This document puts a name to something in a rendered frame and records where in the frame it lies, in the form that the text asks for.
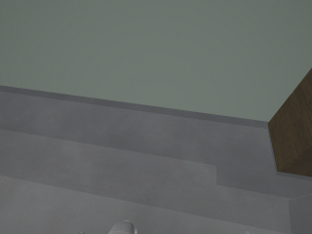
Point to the robot left thigh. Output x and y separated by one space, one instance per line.
123 227

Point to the cupboard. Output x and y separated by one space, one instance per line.
290 131

